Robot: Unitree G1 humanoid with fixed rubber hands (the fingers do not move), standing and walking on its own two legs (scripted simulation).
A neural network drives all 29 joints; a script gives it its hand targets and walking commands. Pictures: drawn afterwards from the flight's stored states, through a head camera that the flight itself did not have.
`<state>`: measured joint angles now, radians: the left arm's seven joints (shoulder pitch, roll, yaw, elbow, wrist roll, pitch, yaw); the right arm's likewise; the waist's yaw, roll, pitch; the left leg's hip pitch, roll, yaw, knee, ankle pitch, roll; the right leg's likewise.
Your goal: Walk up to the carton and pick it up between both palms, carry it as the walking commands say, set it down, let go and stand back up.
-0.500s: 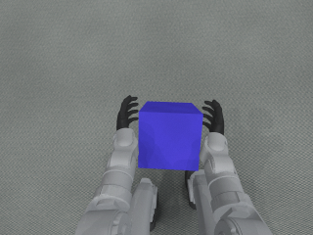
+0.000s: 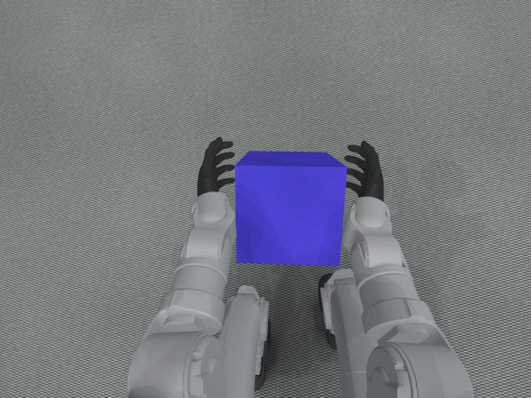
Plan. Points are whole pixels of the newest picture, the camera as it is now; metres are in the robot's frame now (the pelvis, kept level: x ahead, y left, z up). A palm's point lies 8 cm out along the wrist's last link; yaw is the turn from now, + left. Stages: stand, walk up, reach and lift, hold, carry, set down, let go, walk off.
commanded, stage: set down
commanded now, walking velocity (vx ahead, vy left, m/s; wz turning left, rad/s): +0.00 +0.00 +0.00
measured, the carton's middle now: (287, 199) +0.42 +0.00 -0.20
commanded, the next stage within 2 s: none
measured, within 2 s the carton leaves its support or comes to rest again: neither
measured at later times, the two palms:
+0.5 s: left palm (224, 187) +0.45 +0.11 -0.18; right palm (356, 195) +0.42 -0.13 -0.20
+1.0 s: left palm (233, 188) +0.47 +0.11 -0.27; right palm (348, 187) +0.46 -0.13 -0.28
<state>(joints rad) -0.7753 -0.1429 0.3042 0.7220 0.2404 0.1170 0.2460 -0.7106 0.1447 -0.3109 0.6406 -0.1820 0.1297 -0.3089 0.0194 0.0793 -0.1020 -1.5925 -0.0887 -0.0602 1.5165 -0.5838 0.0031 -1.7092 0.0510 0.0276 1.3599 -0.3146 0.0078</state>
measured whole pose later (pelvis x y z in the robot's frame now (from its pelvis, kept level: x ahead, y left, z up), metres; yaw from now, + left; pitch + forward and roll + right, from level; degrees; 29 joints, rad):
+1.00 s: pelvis -0.07 +0.01 -0.13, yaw +1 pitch +26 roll -3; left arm -1.39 0.07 0.22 0.76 0.07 0.32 0.32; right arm -1.34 -0.04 -0.41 0.69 -0.18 0.28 -0.27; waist -0.02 0.09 0.53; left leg -1.84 -0.15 -0.06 2.00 -0.61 -0.02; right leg -1.94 0.05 0.02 1.78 -0.31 0.03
